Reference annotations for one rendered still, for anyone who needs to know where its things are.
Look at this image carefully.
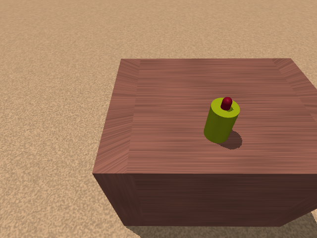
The bottle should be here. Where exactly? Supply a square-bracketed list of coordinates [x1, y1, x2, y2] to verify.
[204, 97, 240, 143]

